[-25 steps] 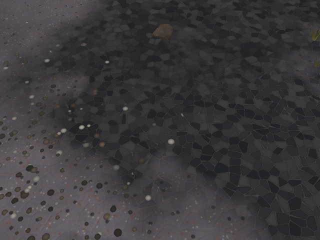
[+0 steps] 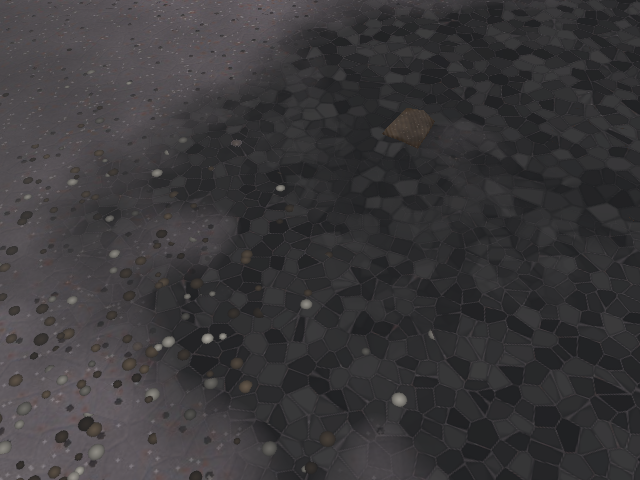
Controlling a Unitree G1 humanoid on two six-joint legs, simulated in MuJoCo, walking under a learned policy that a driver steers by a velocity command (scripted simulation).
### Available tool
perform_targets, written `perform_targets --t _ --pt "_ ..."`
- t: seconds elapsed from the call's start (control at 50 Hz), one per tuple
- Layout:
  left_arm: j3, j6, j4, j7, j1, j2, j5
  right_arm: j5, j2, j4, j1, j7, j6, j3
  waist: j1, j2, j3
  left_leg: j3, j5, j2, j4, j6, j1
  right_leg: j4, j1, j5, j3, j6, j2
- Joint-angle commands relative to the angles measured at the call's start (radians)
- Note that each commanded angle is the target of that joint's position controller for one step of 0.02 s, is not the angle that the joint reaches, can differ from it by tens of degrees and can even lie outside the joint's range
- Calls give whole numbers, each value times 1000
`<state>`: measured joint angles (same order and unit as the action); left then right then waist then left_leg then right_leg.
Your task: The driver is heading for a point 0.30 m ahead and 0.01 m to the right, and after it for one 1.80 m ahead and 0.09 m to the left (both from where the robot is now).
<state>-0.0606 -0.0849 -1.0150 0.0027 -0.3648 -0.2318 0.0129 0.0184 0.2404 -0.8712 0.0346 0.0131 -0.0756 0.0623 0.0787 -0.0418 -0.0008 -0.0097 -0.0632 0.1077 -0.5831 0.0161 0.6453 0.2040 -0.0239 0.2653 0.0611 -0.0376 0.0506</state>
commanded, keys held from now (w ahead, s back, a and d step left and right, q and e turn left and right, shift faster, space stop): w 0.08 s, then no key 0.92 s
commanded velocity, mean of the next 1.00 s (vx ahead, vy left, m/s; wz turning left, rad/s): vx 0.16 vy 0.00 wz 0.00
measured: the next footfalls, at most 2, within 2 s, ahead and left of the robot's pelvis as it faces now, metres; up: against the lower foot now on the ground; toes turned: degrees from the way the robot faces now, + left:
left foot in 0.10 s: +0.25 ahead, +0.14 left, +0.00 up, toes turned +3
right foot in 0.52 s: +0.31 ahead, -0.10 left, +0.00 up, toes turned -1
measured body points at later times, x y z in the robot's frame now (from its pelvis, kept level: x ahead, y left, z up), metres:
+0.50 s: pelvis +0.21 +0.05 +0.00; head +0.22 +0.05 +0.45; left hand +0.32 +0.31 -0.13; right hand +0.29 -0.20 -0.14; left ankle +0.21 +0.14 -0.74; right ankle +0.28 -0.10 -0.73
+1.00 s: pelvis +0.25 +0.03 -0.01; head +0.26 +0.03 +0.44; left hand +0.34 +0.28 -0.15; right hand +0.29 -0.23 -0.16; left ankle +0.21 +0.14 -0.74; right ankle +0.27 -0.09 -0.74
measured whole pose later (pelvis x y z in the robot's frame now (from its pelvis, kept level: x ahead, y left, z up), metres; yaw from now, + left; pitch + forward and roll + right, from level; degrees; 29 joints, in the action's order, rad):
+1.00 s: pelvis +0.25 +0.03 -0.01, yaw +0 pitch -1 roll +0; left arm -0.06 0.00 -1.08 0.03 -0.11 -0.21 0.00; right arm -0.01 0.22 -1.07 0.20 -0.03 0.00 0.04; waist -0.01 0.00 -0.04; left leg 0.06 0.33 0.01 -0.49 0.01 0.15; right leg 0.52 0.26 0.24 0.01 0.00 -0.01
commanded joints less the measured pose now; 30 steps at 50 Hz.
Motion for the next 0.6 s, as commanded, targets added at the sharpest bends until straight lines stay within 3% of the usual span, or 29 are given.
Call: perform_targets --t 0.02,0.06,0.08,0.1,0.12,0.14,0.16,0.18,0.2,0.22,0.26,0.3,0.36,0.4,0.48,0.5,0.52,0.54,0.56,0.58,0.6 --pt "-37 8 9 9 -55 -171 6 6 64 98 -136 20 -23 4 -3 109 -88 13 61 -22 58 25 35 -7 -30 -331 -130 -147 -311" --pt "-44 17 13 12 -27 -188 7 6 99 90 -72 25 -29 17 -53 133 -48 35 132 -54 82 55 -78 72 -60 -511 -124 -125 -320" --pt "-44 22 20 13 2 -190 9 2 126 63 27 24 -30 32 -112 138 12 66 133 -90 101 76 -225 183 -49 -676 -96 -106 -294" --pt "-34 26 28 14 12 -163 4 -9 179 11 194 17 -31 58 -183 116 115 58 66 -89 97 109 -466 392 29 -732 -54 -69 -232" --pt "-17 25 57 17 -5 -126 -21 -33 264 -17 358 7 -30 76 -214 -36 276 -186 -128 128 58 175 -772 733 249 -393 -6 -21 -150" --pt "17 5 38 7 -147 2 -13 -37 292 -32 356 16 -27 74 -132 -292 400 -609 -187 326 176 343 -1032 1036 585 338 -80 35 34" --pt "-8 -12 22 5 -94 -114 7 -23 195 -18 339 19 -25 49 -166 -152 375 -569 -233 287 189 308 -984 1138 645 365 -208 28 -14" --pt "-17 -18 44 5 -8 -144 23 -19 154 -4 253 16 -26 35 -152 -105 241 -389 -357 255 180 270 -853 1145 691 305 -180 23 -53" --pt "-17 -15 49 13 37 -135 18 -21 133 8 177 16 -27 24 -118 -8 172 -277 -440 211 198 243 -714 1092 660 235 -144 30 -106" --pt "-25 -3 52 21 62 -130 7 -23 108 10 132 16 -28 18 -93 11 117 -210 -449 178 232 230 -599 1027 624 193 -128 36 -133" --pt "-24 27 43 25 25 -86 1 -44 75 -7 112 16 -29 5 -43 -22 110 -140 -481 145 278 222 -467 937 493 139 -130 37 -158" --pt "-19 43 46 30 23 -57 -5 -51 89 -23 100 8 -32 3 -17 -38 105 -78 -535 125 298 234 -411 813 448 83 -118 50 -156" --pt "-12 56 65 33 97 -56 -14 -43 124 -34 78 -11 -16 8 -25 -52 121 -12 -501 94 305 214 -393 597 385 -41 -95 60 -146" --pt "-14 66 70 31 139 -72 -11 -39 136 -52 102 -17 -3 9 -44 -50 125 -16 -390 96 317 206 -403 525 353 -100 -86 63 -135" --pt "-20 77 70 31 185 -86 -16 -28 111 -77 100 -22 19 -3 -42 -40 70 -49 -57 89 298 178 -387 357 285 -124 -79 42 -124" --pt "-21 75 64 31 180 -88 -25 -18 97 -85 109 -22 22 -7 -33 -25 59 -47 54 60 274 146 -377 266 235 -193 -76 29 -119" --pt "-25 73 62 32 180 -115 -35 -21 77 -96 147 -22 23 -14 -44 17 53 -43 167 21 244 101 -365 215 186 -323 -114 15 -154" --pt "-32 72 68 37 185 -161 -33 -38 64 -100 189 -22 22 -16 -88 88 54 -8 282 -39 189 61 -332 228 141 -472 -163 -9 -209" --pt "-33 75 60 38 221 -176 -20 -39 44 -119 281 -24 25 -16 -158 203 57 29 365 -94 204 33 -322 244 151 -420 -185 -58 -231" --pt "-27 76 56 30 241 -119 -9 -40 53 -119 239 -31 33 -17 -126 194 39 47 343 -98 203 16 -383 221 227 -263 -175 -48 -199" --pt "-21 75 53 26 248 -94 -12 -33 78 -112 195 -36 43 -12 -107 158 16 48 322 -94 194 16 -393 212 257 -214 -158 -24 -172"
Keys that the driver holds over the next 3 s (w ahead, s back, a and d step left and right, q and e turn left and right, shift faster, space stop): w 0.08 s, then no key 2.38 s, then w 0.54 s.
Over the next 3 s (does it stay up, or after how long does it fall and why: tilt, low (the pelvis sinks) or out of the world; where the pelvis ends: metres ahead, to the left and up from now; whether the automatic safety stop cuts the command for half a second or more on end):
stays up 0.40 -0.03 0.00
